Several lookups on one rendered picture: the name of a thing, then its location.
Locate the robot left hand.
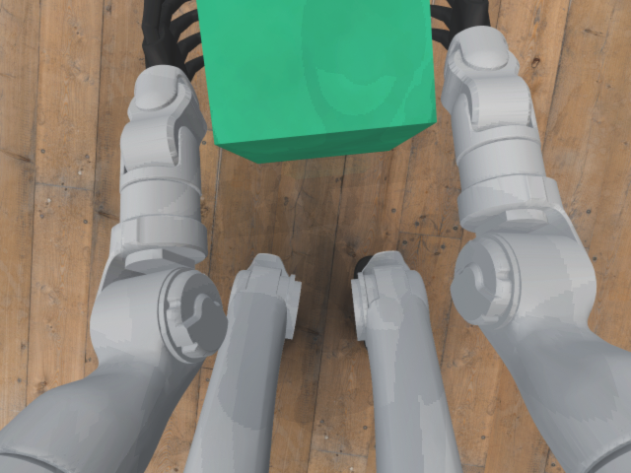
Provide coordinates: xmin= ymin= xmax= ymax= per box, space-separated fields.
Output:
xmin=142 ymin=0 xmax=204 ymax=83

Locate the left robot forearm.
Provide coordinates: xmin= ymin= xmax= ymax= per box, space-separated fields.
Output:
xmin=90 ymin=65 xmax=208 ymax=340

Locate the robot right shin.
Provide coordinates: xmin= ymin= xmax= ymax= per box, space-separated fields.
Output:
xmin=362 ymin=250 xmax=430 ymax=316

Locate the left robot upper arm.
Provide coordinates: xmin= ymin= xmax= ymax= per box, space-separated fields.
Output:
xmin=0 ymin=267 xmax=228 ymax=473

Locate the robot right hand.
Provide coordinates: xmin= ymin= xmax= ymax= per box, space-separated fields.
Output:
xmin=430 ymin=0 xmax=491 ymax=50

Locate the right robot upper arm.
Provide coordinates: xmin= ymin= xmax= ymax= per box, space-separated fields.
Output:
xmin=450 ymin=233 xmax=631 ymax=473

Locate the robot left thigh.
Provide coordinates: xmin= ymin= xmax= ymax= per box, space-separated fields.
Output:
xmin=183 ymin=264 xmax=302 ymax=473

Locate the right robot forearm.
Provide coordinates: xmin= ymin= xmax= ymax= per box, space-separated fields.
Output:
xmin=441 ymin=26 xmax=596 ymax=275

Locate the carton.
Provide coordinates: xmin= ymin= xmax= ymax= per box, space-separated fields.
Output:
xmin=196 ymin=0 xmax=437 ymax=164

